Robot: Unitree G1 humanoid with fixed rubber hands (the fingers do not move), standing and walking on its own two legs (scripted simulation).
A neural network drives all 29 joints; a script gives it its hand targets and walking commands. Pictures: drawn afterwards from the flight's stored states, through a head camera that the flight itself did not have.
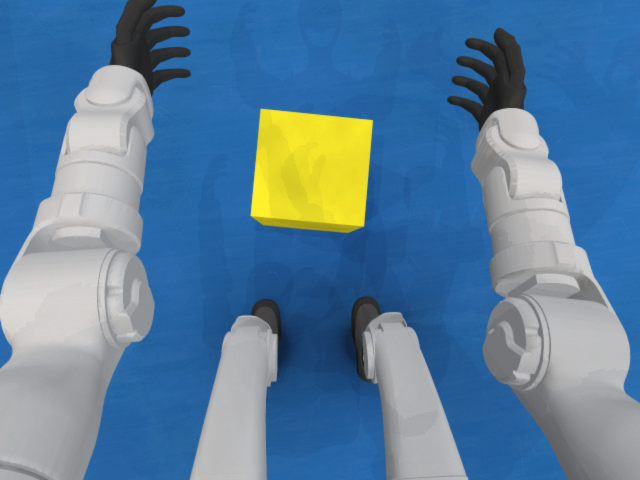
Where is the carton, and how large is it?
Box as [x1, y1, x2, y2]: [251, 109, 372, 232]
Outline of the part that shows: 261,109 251,216 264,225 348,232 363,226 372,120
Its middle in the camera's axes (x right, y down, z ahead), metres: -0.02 -0.13 +0.84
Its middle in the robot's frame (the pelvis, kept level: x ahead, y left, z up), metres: +0.51 +0.00 -0.52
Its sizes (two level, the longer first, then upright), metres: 0.210 0.200 0.250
